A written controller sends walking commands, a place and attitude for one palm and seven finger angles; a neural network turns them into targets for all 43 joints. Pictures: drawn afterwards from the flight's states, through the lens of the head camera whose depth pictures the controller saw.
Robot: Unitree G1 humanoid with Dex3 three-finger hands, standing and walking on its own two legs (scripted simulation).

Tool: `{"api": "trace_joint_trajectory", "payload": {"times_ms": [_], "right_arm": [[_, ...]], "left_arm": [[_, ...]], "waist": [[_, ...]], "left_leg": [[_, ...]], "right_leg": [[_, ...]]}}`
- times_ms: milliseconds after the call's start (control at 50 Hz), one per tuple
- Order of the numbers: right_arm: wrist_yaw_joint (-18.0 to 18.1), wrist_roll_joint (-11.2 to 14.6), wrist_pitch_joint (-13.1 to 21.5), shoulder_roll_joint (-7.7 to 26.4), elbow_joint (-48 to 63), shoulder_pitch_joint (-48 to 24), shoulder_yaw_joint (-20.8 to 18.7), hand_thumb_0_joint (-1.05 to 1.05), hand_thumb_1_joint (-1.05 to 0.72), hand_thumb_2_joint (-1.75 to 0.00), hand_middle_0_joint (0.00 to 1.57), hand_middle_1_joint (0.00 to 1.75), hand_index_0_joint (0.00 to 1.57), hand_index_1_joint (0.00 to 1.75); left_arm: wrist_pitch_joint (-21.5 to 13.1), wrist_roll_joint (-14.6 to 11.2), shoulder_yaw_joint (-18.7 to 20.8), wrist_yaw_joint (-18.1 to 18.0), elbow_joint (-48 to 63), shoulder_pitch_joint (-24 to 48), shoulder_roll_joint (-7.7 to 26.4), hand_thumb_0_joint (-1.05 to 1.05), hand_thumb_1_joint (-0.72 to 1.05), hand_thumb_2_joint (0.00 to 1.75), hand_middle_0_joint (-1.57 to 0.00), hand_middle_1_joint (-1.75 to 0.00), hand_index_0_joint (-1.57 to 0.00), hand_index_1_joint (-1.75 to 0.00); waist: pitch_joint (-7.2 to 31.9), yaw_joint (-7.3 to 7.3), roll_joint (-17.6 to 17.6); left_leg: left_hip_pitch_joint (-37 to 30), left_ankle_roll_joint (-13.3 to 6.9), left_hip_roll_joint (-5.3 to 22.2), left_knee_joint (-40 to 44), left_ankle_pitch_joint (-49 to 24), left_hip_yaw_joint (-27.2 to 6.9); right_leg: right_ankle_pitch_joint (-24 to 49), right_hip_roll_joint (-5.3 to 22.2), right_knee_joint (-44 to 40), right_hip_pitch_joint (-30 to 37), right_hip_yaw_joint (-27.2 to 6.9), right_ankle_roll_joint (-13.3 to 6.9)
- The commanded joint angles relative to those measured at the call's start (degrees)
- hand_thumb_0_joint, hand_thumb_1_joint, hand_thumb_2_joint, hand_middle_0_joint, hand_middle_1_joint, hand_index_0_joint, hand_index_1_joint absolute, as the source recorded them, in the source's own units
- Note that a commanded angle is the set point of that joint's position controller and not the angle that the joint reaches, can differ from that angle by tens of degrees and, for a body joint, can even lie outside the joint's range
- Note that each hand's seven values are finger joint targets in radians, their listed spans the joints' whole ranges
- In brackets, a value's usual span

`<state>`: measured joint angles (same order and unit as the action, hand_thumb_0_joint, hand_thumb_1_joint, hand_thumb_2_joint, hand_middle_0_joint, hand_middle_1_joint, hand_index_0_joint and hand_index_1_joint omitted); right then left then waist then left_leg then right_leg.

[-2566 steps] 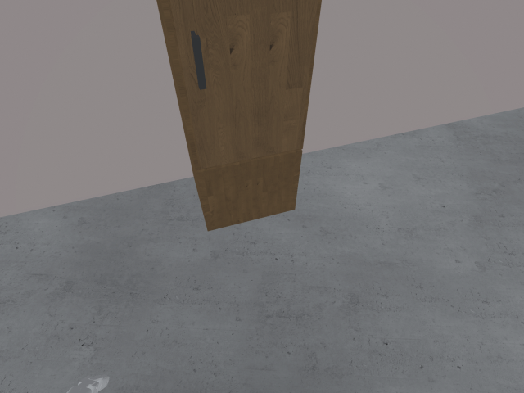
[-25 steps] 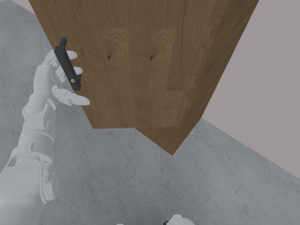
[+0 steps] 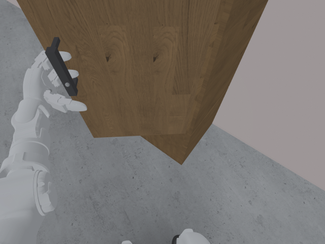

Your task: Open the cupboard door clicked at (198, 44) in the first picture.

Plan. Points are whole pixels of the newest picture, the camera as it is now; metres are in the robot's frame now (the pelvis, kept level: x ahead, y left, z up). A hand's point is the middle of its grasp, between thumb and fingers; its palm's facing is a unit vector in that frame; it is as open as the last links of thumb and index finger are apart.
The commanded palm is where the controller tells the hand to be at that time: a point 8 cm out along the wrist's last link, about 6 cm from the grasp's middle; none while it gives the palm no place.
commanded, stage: close the thumb around the handle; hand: left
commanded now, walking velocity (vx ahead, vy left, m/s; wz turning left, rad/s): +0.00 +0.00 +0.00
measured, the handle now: (65, 68) +0.53 +0.23 +0.11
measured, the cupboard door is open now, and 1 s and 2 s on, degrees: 41 42 80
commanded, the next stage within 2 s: pull the door open along its arc in 0.80 s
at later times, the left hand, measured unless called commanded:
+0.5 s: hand (67, 82) +0.48 +0.21 +0.11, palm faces +0.02 -1.00 +0.00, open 9.5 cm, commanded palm +0.44 +0.26 +0.11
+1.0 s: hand (70, 85) +0.47 +0.20 +0.11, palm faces +0.03 -1.00 +0.00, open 5.7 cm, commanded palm +0.43 +0.25 +0.11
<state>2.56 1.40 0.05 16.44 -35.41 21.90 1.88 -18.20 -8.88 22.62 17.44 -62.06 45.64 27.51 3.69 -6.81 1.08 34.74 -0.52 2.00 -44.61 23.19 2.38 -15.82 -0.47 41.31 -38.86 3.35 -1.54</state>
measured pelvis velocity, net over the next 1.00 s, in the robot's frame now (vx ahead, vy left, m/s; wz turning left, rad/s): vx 0.00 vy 0.01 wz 0.00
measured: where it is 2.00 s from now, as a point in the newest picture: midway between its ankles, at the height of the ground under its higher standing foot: outside the picture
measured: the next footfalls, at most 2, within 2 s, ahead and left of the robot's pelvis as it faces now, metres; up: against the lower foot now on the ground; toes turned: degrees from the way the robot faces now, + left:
none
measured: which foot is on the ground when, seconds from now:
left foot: down 0.00-1.00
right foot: down 0.00-1.00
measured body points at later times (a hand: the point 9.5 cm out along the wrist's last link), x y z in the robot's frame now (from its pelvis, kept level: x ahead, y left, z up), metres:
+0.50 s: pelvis +0.01 +0.01 +0.00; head +0.09 +0.02 +0.44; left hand +0.47 +0.26 +0.11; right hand +0.04 -0.25 -0.12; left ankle -0.02 +0.11 -0.71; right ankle +0.04 -0.10 -0.71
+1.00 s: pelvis +0.00 +0.01 +0.00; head +0.08 +0.01 +0.44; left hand +0.46 +0.25 +0.11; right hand +0.05 -0.25 -0.12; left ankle -0.02 +0.11 -0.71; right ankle +0.04 -0.10 -0.71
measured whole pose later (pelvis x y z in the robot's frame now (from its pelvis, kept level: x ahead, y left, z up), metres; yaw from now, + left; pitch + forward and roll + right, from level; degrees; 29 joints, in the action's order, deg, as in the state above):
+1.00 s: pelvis +0.00 +0.01 +0.00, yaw +0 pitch +13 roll -1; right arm 1.6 0.8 0.2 15.6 -35.4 21.3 1.7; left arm -17.8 -8.5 20.1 13.9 -59.7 44.6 23.7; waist 4.2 -5.9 1.6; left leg 34.4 -1.3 1.3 -44.9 23.8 2.5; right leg -16.3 0.2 41.5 -38.5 3.0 -0.7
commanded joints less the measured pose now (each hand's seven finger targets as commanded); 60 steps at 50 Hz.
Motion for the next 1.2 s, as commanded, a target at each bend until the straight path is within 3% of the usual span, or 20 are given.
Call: {"api": "trace_joint_trajectory", "payload": {"times_ms": [0, 20, 60, 80, 140, 240, 340, 420, 480, 540, 580, 600, 640, 780, 880, 900, 1000, 1140, 1160, 1180], "right_arm": [[0.68, 0.15, 1.53, 8.75, 4.41, 5.56, -2.9, 0.0, -0.9, -0.9, 0.2, 0.3, 0.2, 0.3], [0.77, 0.11, 1.47, 9.09, 4.25, 5.88, -2.91, 0.0, -0.9, -0.9, 0.2, 0.3, 0.2, 0.3], [0.94, 0.13, 1.55, 9.15, 4.37, 5.75, -2.83, 0.0, -0.9, -0.9, 0.2, 0.3, 0.2, 0.3], [0.97, 0.05, 1.62, 9.11, 4.17, 5.84, -2.92, 0.0, -0.9, -0.9, 0.2, 0.3, 0.2, 0.3], [0.81, -0.14, 2.06, 8.76, 3.94, 6.06, -2.96, 0.0, -0.9, -0.9, 0.2, 0.3, 0.2, 0.3], [0.44, -0.42, 2.02, 9.0, 3.43, 6.92, -3.22, 0.0, -0.9, -0.9, 0.2, 0.3, 0.2, 0.3], [0.13, -0.49, 1.31, 8.93, 4.2, 6.91, -3.15, 0.0, -0.9, -0.9, 0.2, 0.3, 0.2, 0.3], [-0.34, -0.53, 1.28, 8.54, 5.19, 6.82, -3.46, 0.0, -0.9, -0.9, 0.2, 0.3, 0.2, 0.3], [-0.42, -0.33, 0.96, 8.64, 5.34, 6.52, -3.6, 0.0, -0.9, -0.9, 0.2, 0.3, 0.2, 0.3], [-0.49, -0.23, 0.86, 8.47, 5.09, 6.12, -3.71, 0.0, -0.9, -0.9, 0.2, 0.3, 0.2, 0.3], [-0.24, -0.17, 0.84, 8.6, 4.65, 6.07, -3.74, 0.0, -0.9, -0.9, 0.2, 0.3, 0.2, 0.3], [-0.19, -0.16, 0.89, 8.41, 4.27, 6.11, -3.64, 0.0, -0.9, -0.9, 0.2, 0.3, 0.2, 0.3], [-0.15, -0.3, 1.13, 8.4, 3.81, 6.13, -3.57, 0.0, -0.9, -0.9, 0.2, 0.3, 0.2, 0.3], [-0.09, -0.74, 1.47, 8.49, 3.52, 6.01, -3.26, 0.0, -0.9, -0.9, 0.2, 0.3, 0.2, 0.3], [-0.29, -0.6, 1.66, 8.25, 4.49, 5.51, -3.31, 0.0, -0.9, -0.9, 0.2, 0.3, 0.2, 0.3], [-0.21, -0.49, 1.59, 8.21, 4.01, 5.34, -3.16, 0.0, -0.9, -0.9, 0.2, 0.3, 0.2, 0.3], [-0.48, -0.39, 1.81, 8.16, 5.12, 4.77, -3.56, 0.0, -0.9, -0.9, 0.2, 0.3, 0.2, 0.3], [-0.81, 0.48, 2.16, 7.25, 8.37, 1.05, -3.66, 0.0, -0.9, -0.9, 0.2, 0.3, 0.2, 0.3], [-0.84, 0.58, 2.3, 7.26, 8.88, 0.55, -3.67, 0.0, -0.9, -0.9, 0.2, 0.3, 0.2, 0.3], [-0.94, 0.81, 2.46, 7.07, 9.13, -0.42, -3.58, 0.0, -0.9, -0.9, 0.2, 0.3, 0.2, 0.3]], "left_arm": [[-3.36, -1.18, 0.31, 0.75, 11.45, 24.5, 13.88, 0.0, -0.5, 0.3, -0.3, -1.2, -0.3, -1.2], [-3.07, -1.32, 0.98, 0.77, 10.52, 24.56, 14.73, 0.0, -0.5, 0.3, -0.3, -1.2, -0.3, -1.2], [-3.09, -1.34, 0.05, 0.78, 11.17, 26.88, 14.15, 0.0, -0.5, 0.3, -0.3, -1.2, -0.3, -1.2], [-3.4, -1.02, 0.55, 0.68, 11.99, 27.98, 15.09, 0.0, -0.5, 0.3, -0.3, -1.2, -0.3, -1.2], [-4.07, -0.98, -1.73, 0.2, 13.2, 29.57, 12.0, 0.0, -0.33, 0.37, -0.31, -1.22, -0.31, -1.22], [-4.15, -1.1, 0.37, -0.92, 12.51, 27.11, 12.99, 0.0, -0.05, 0.49, -0.33, -1.25, -0.33, -1.25], [-3.07, 0.32, 1.87, -1.72, 11.83, 24.5, 15.07, 0.0, 0.23, 0.61, -0.35, -1.28, -0.35, -1.28], [-3.94, -0.95, 1.17, -1.62, 16.91, 21.4, 12.44, 0.0, 0.45, 0.71, -0.37, -1.3, -0.37, -1.3], [-3.75, -1.77, 1.94, -1.15, 17.65, 18.84, 12.74, 0.0, 0.62, 0.78, -0.38, -1.32, -0.38, -1.32], [-2.64, -1.55, -1.73, -0.8, 17.86, 20.07, 8.72, 0.0, 0.79, 0.85, -0.39, -1.34, -0.39, -1.34], [-2.47, -1.37, -2.24, -1.15, 18.5, 21.92, 8.8, 0.0, 0.9, 0.9, -0.4, -1.35, -0.4, -1.35], [-2.17, -1.32, -3.68, -1.34, 17.25, 23.07, 7.06, 0.0, 0.9, 0.9, -0.4, -1.35, -0.4, -1.35], [-2.14, -1.19, -3.82, -1.92, 15.9, 24.0, 6.67, 0.0, 0.9, 0.9, -0.4, -1.35, -0.4, -1.35], [-3.84, 0.04, -0.07, -3.17, 14.75, 25.93, 11.6, 0.0, 0.9, 0.9, -0.4, -1.35, -0.4, -1.35], [-4.54, -0.52, -0.67, -2.92, 15.61, 23.38, 10.02, 0.0, 0.9, 0.9, -0.4, -1.35, -0.4, -1.35], [-4.65, -0.39, -2.34, -2.98, 16.17, 26.79, 9.05, 0.0, 0.9, 0.9, -0.4, -1.35, -0.4, -1.35], [-4.86, -1.11, -0.9, -2.56, 19.15, 19.18, 9.27, 0.0, 0.9, 0.9, -0.4, -1.35, -0.4, -1.35], [-3.24, -3.86, -2.03, -1.41, 30.45, 2.94, 5.41, 0.0, 0.9, 0.9, -0.4, -1.35, -0.4, -1.35], [-2.78, -4.48, -2.05, -1.43, 31.19, -0.71, 4.7, 0.0, 0.9, 0.9, -0.4, -1.35, -0.4, -1.35], [-2.53, -4.8, -2.33, -1.51, 33.87, -2.63, 4.18, 0.0, 0.9, 0.9, -0.4, -1.35, -0.4, -1.35]], "waist": [[21.32, 0.0, 3.2], [20.62, -0.13, 0.61], [20.23, -0.81, 1.64], [21.93, -0.39, 3.47], [23.31, -1.06, 3.94], [26.4, 0.03, 2.98], [23.91, 0.98, 2.88], [27.66, 1.83, 3.85], [26.19, 2.09, 2.84], [22.79, 1.08, 3.76], [22.27, 0.58, 4.24], [20.84, -0.28, 3.48], [19.91, -0.44, 2.71], [23.61, 0.9, 3.75], [25.33, 1.45, 2.37], [24.18, 0.15, 3.24], [27.02, 2.33, 2.91], [24.67, 5.36, 2.11], [23.23, 5.49, 0.6], [22.08, 5.9, 1.43]], "left_leg": [[-3.38, -1.41, -1.88, 5.64, -13.65, -1.5], [-2.6, -1.5, -1.78, 5.68, -12.79, -1.77], [-2.91, -1.55, -1.84, 5.71, -11.94, -2.02], [-3.84, -1.36, -1.81, 5.53, -12.76, -2.22], [-6.5, -1.11, -1.63, 5.17, -14.38, -2.79], [-8.39, -0.64, -1.42, 4.65, -19.67, -3.41], [-5.52, -0.74, -1.47, 5.02, -19.73, -2.76], [-9.81, -0.28, -1.02, 4.55, -26.54, -2.76], [-8.83, -0.33, -0.85, 4.88, -26.66, -2.63], [-9.81, -0.16, -0.76, 5.48, -25.16, -2.9], [-10.95, -0.02, -0.64, 5.56, -24.62, -3.48], [-10.94, 0.02, -0.64, 5.67, -23.68, -3.64], [-9.92, -0.06, -0.9, 5.89, -20.72, -3.63], [-8.83, -0.07, -1.45, 5.23, -20.9, -3.52], [-9.0, -0.14, -1.39, 4.96, -23.0, -3.22], [-9.19, -0.07, -1.29, 5.01, -22.2, -3.32], [-9.37, -0.4, -1.47, 5.36, -22.89, -2.55], [-7.98, -0.82, -1.5, 7.71, -22.19, -1.13], [-7.8, -1.11, -1.53, 7.98, -21.82, -1.01], [-7.74, -1.01, -1.56, 8.49, -21.48, -0.87]], "right_leg": [[15.11, -0.35, -3.06, 18.24, -3.37, 0.45], [14.22, -0.39, -3.26, 18.08, -3.29, 0.53], [12.7, -0.39, -3.24, 16.86, -3.18, 0.45], [13.04, -0.34, -2.93, 16.82, -3.26, 0.4], [13.28, -0.62, -2.56, 15.05, -2.67, 0.38], [16.51, -0.83, -1.51, 15.71, -2.06, 0.25], [17.48, -0.69, -1.25, 16.85, -2.07, 0.16], [21.49, -1.07, -1.01, 18.11, -2.01, 0.06], [22.07, -1.16, -1.15, 19.03, -1.89, -0.03], [19.3, -1.17, -1.98, 15.97, -1.32, 0.06], [17.42, -1.18, -2.28, 14.15, -1.14, 0.04], [16.74, -1.21, -2.51, 13.23, -0.94, 0.07], [15.19, -1.09, -2.79, 12.93, -0.98, 0.09], [16.45, -0.7, -1.54, 15.28, -1.59, -0.07], [18.8, -0.89, -1.26, 17.32, -1.71, 0.01], [18.16, -0.88, -1.46, 15.82, -1.61, 0.09], [19.99, -0.91, -1.6, 19.7, -2.08, -0.09], [21.76, -0.53, -2.81, 25.21, -2.25, -0.37], [21.65, -0.57, -3.3, 25.58, -2.24, -0.39], [21.65, -0.42, -3.51, 25.9, -2.28, -0.39]]}}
